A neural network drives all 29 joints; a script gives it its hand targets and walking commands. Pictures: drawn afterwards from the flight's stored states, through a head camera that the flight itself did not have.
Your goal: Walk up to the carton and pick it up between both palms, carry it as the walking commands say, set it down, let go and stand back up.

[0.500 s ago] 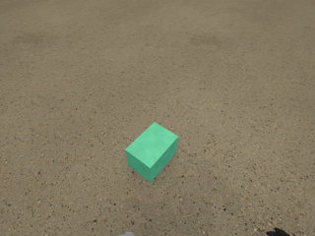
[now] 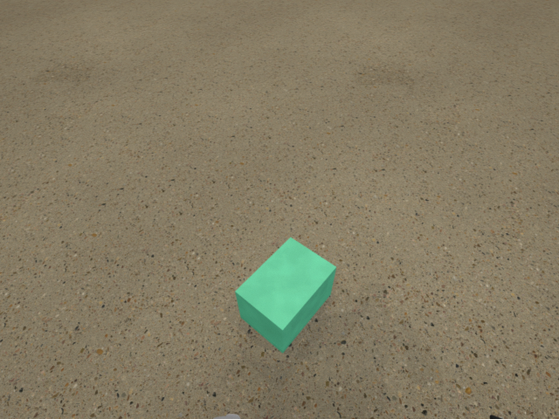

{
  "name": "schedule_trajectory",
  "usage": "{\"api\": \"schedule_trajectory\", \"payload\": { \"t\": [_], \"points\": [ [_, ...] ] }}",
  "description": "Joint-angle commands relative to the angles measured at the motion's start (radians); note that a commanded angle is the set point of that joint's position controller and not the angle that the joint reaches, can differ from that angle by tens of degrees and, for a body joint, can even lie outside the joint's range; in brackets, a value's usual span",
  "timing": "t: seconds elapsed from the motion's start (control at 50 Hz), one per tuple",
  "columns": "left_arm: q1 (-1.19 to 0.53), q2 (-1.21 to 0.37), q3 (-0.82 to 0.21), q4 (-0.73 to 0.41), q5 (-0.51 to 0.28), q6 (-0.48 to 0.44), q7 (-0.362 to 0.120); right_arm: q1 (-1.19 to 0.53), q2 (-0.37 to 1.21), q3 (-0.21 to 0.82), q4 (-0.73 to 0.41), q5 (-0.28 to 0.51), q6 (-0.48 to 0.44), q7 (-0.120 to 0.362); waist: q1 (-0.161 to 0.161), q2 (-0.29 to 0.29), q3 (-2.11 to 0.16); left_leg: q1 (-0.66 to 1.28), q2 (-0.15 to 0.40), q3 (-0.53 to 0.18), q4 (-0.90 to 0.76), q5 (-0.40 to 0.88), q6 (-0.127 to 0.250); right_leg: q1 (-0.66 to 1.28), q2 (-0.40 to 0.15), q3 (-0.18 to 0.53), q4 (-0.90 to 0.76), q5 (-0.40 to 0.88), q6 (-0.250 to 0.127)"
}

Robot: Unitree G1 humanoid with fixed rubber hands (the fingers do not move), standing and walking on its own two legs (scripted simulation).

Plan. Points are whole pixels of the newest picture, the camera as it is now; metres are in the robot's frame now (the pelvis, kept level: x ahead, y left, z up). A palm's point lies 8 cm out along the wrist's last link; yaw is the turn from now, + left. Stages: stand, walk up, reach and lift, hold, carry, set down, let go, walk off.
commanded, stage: walk up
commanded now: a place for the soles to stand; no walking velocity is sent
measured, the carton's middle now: (286, 293) +0.67 -0.01 -0.65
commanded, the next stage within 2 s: none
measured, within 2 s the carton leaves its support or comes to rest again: neither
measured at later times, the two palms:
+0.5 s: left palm out of the picture +0.16 +0.37 -0.07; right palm (480, 415) +0.18 -0.29 -0.11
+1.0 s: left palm (26, 397) +0.19 +0.37 -0.07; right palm (476, 397) +0.21 -0.29 -0.10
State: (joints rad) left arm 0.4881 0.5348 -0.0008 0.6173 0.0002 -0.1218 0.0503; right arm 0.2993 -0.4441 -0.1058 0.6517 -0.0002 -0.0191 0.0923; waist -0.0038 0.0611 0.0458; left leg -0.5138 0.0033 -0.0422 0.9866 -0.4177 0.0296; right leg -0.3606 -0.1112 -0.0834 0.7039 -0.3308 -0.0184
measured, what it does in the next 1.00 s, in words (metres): steps on the spot: left foot, then right foot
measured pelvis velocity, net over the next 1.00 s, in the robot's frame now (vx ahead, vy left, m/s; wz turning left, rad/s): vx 0.09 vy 0.03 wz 0.05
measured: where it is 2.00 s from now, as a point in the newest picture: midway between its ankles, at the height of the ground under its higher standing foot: outside the picture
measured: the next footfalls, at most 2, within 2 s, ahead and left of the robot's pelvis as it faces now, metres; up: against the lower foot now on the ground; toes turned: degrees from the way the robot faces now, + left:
left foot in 0.08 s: +0.14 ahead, +0.15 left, +0.00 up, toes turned +0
right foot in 0.30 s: +0.17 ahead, -0.12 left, +0.00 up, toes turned -4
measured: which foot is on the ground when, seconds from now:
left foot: up 0.00-0.06, down 0.08-1.00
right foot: down 0.00-0.06, up 0.08-0.28, down 0.30-1.00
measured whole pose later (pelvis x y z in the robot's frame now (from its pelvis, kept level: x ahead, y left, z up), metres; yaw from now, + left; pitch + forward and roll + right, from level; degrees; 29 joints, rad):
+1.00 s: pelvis +0.09 +0.03 -0.02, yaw +3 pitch -1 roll +0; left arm 0.29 0.50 0.00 0.62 0.00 -0.07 0.05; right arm 0.28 -0.45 -0.11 0.65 0.00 -0.02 0.02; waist 0.00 0.05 0.06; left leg -0.44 -0.03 -0.04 0.90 -0.45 0.02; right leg -0.47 -0.11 -0.06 0.90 -0.41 -0.01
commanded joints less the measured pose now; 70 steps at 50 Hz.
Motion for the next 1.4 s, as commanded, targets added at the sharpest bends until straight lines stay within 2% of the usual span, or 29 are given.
{"api": "schedule_trajectory", "payload": {
  "t": [0.0,0.04,0.06,0.08,0.1,0.24,0.26,0.3,0.34,0.4,0.44,0.46,0.48,0.54,0.6,0.66,0.72,0.86,0.96,1.0,1.06,1.08,1.12,1.18,1.28,1.32,1.34,1.36,1.38],
  "points": [
    [-0.085,0.301,0.159,0.008,0.033,-0.002,0.005,0.058,-0.184,-0.061,-0.053,-0.035,0.003,0.014,-0.03,-0.179,-0.034,0.071,0.058,0.052,-0.264,0.018,0.014,0.013,-0.222,0.158,-0.234,-0.141,-0.196],
    [-0.085,0.201,0.111,0.006,0.037,0.014,0.0,0.254,-0.206,-0.093,0.035,-0.045,-0.008,-0.01,-0.112,-0.022,-0.125,0.416,-0.049,0.084,-0.358,0.032,0.024,-0.188,-0.098,0.008,0.134,-0.183,-0.114],
    [-0.099,0.102,0.073,-0.015,0.028,0.021,0.0,0.328,-0.288,-0.114,0.028,-0.061,-0.011,-0.031,-0.167,0.248,-0.063,0.446,0.076,-0.279,-0.55,-0.213,0.061,-0.408,0.003,-0.063,0.475,-0.192,-0.052],
    [-0.144,0.1,0.066,-0.046,0.003,0.027,0.008,0.212,-0.385,-0.117,-0.035,-0.047,-0.016,-0.042,-0.116,0.317,0.028,0.287,0.251,-0.722,-0.761,-0.252,0.161,-0.541,0.091,0.045,0.571,-0.264,-0.015],
    [-0.155,0.191,0.086,0.003,0.004,0.034,0.018,0.117,-0.354,-0.109,-0.054,-0.031,-0.013,-0.049,-0.078,0.094,0.063,0.223,0.282,-0.743,-0.716,-0.305,0.241,-0.483,0.034,0.152,0.565,-0.2,-0.003],
    [-0.012,0.119,0.096,0.079,0.007,0.003,-0.001,0.061,-0.216,-0.045,-0.059,-0.024,-0.011,-0.062,0.025,0.101,-0.112,0.138,0.141,-0.262,-0.345,0.568,0.207,0.011,0.09,-0.042,0.044,-0.04,-0.022],
    [0.04,0.132,0.099,0.102,0.013,-0.01,0.012,0.033,-0.187,-0.037,-0.072,-0.032,-0.004,-0.062,0.053,0.097,-0.131,0.077,0.09,-0.175,-0.224,0.544,0.155,0.129,0.096,-0.023,-0.078,0.043,-0.025],
    [0.065,0.301,0.14,0.088,0.03,-0.013,0.023,0.055,-0.117,-0.004,-0.094,-0.012,-0.008,-0.065,0.079,-0.218,-0.185,-0.211,-0.024,0.001,0.096,0.185,0.013,0.311,-0.298,0.517,-0.178,0.162,-0.228],
    [-0.032,0.294,0.129,0.067,0.015,0.002,0.016,-0.002,-0.181,-0.023,-0.08,-0.019,0.007,-0.079,0.042,-0.159,-0.047,-0.171,0.022,-0.045,0.149,-0.189,-0.002,0.125,-0.371,0.492,-0.161,0.394,-0.336],
    [-0.148,0.252,0.113,0.024,0.024,0.028,0.006,0.099,-0.166,-0.037,-0.032,-0.028,0.0,-0.063,-0.034,-0.214,-0.035,0.098,-0.022,0.087,-0.143,-0.047,0.015,-0.08,-0.195,0.209,-0.106,0.257,-0.205],
    [-0.142,0.143,0.088,-0.005,0.022,0.042,0.003,0.21,-0.192,-0.057,0.023,-0.051,-0.019,-0.073,-0.079,0.016,-0.105,0.291,0.021,-0.111,-0.439,-0.074,0.068,-0.214,-0.077,0.065,0.238,0.067,-0.107],
    [-0.15,0.077,0.066,-0.018,-0.002,0.048,0.008,0.133,-0.306,-0.078,-0.034,-0.053,-0.015,-0.081,-0.061,0.262,-0.023,0.236,0.221,-0.532,-0.59,-0.003,0.137,-0.388,0.043,-0.013,0.37,-0.163,-0.017],
    [-0.225,0.142,0.084,0.003,-0.001,0.051,0.018,0.092,-0.308,-0.072,-0.038,-0.046,-0.019,-0.085,-0.055,0.094,0.042,0.184,0.27,-0.625,-0.569,0.175,0.225,-0.366,0.048,0.066,0.353,-0.296,-0.006],
    [-0.054,0.152,0.091,0.066,-0.001,0.027,0.011,-0.038,-0.223,-0.034,-0.058,-0.022,-0.006,-0.088,0.052,0.039,-0.067,0.09,0.146,-0.296,-0.328,0.559,0.185,-0.002,0.052,-0.002,0.101,-0.009,-0.034],
    [-0.04,0.275,0.12,0.073,0.011,0.013,0.013,-0.02,-0.156,-0.013,-0.071,-0.019,0.007,-0.086,0.041,-0.176,-0.104,-0.062,-0.016,0.02,-0.009,0.164,0.017,0.124,-0.272,0.376,-0.088,0.336,-0.241],
    [-0.193,0.218,0.104,0.035,0.008,0.035,0.007,0.057,-0.185,-0.028,-0.016,-0.037,-0.002,-0.083,-0.035,-0.145,-0.087,0.108,0.004,-0.002,-0.184,0.111,0.039,-0.052,-0.195,0.259,-0.005,0.209,-0.177],
    [-0.222,0.136,0.083,0.026,-0.002,0.052,0.005,0.037,-0.263,-0.05,-0.022,-0.04,-0.014,-0.085,-0.025,0.113,-0.013,0.147,0.186,-0.426,-0.466,0.158,0.189,-0.204,0.053,-0.003,0.241,-0.128,-0.027],
    [-0.146,0.269,0.123,0.064,0.009,0.027,0.005,-0.022,-0.181,-0.017,-0.035,-0.026,0.006,-0.081,0.02,-0.17,-0.102,-0.01,-0.001,0.024,-0.065,0.052,0.006,0.066,-0.27,0.376,-0.113,0.154,-0.237],
    [-0.228,0.136,0.079,0.039,0.0,0.052,0.003,-0.015,-0.255,-0.041,-0.018,-0.046,-0.015,-0.079,-0.02,0.123,-0.056,0.131,0.161,-0.379,-0.447,0.122,0.185,-0.163,0.047,0.006,0.217,-0.11,-0.026],
    [-0.184,0.148,0.088,0.066,0.0,0.047,0.001,-0.049,-0.241,-0.03,-0.031,-0.031,-0.006,-0.082,0.01,0.053,-0.04,0.043,0.175,-0.395,-0.431,0.152,0.198,-0.057,0.058,0.017,0.134,-0.124,-0.036],
    [-0.068,0.224,0.112,0.095,0.021,0.023,0.001,-0.07,-0.171,-0.007,-0.052,-0.022,0.004,-0.08,0.055,-0.126,-0.119,-0.064,0.019,-0.089,-0.151,0.195,0.04,0.136,-0.144,0.303,-0.113,-0.006,-0.144],
    [0.184,0.352,0.165,0.159,0.004,0.021,0.033,-0.2,-0.232,-0.057,-0.179,-0.087,0.021,-0.043,0.122,-0.166,-0.1,-0.281,-0.039,0.05,0.102,-0.049,0.019,0.309,-0.246,0.619,-0.261,-0.187,-0.231],
    [0.14,0.386,0.184,0.15,0.013,0.006,0.064,-0.241,-0.239,-0.044,-0.185,-0.097,0.036,-0.02,0.101,-0.133,0.001,-0.507,0.04,-0.1,0.274,-0.177,0.004,0.357,-0.353,0.829,-0.334,-0.247,-0.29],
    [0.031,0.344,0.166,0.109,0.028,-0.005,0.082,-0.22,-0.219,-0.062,-0.177,-0.088,0.039,-0.002,0.026,-0.077,0.043,-0.322,0.1,-0.089,0.182,-0.123,0.001,0.132,-0.263,0.572,-0.277,0.04,-0.237],
    [-0.07,0.364,0.169,0.069,0.041,-0.001,0.082,-0.153,-0.229,-0.086,-0.125,-0.055,0.063,0.032,-0.041,-0.209,0.017,0.039,0.085,-0.039,0.002,-0.094,0.009,-0.187,-0.22,0.473,-0.268,-0.18,-0.213],
    [-0.118,0.312,0.143,0.065,0.043,0.012,0.081,0.008,-0.229,-0.113,-0.045,-0.069,0.062,0.025,-0.143,-0.078,-0.035,0.405,0.04,-0.053,-0.219,-0.041,0.029,-0.407,-0.12,0.319,-0.04,-0.142,-0.146],
    [-0.117,0.195,0.11,0.036,0.044,0.015,0.082,0.172,-0.282,-0.127,0.009,-0.086,0.049,0.009,-0.207,0.168,-0.076,0.54,0.079,-0.162,-0.444,-0.266,0.035,-0.56,0.045,0.123,0.308,-0.233,-0.087],
    [-0.109,0.095,0.077,0.028,0.016,0.023,0.092,0.08,-0.336,-0.132,-0.029,-0.102,0.044,-0.009,-0.159,0.319,0.021,0.333,0.265,-0.489,-0.708,-0.442,0.064,-0.637,0.159,0.076,0.557,-0.287,-0.029],
    [-0.095,0.185,0.098,0.07,-0.001,0.034,0.099,-0.031,-0.364,-0.132,-0.077,-0.078,0.047,-0.014,-0.122,0.2,0.004,0.16,0.308,-0.573,-0.823,-0.551,0.094,-0.51,0.108,0.17,0.61,-0.208,-0.048]
  ]
}}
